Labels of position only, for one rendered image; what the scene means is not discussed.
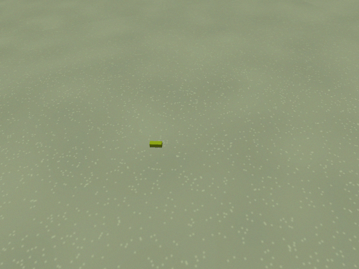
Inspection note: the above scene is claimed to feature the small box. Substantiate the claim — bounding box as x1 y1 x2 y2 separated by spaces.
149 141 162 147

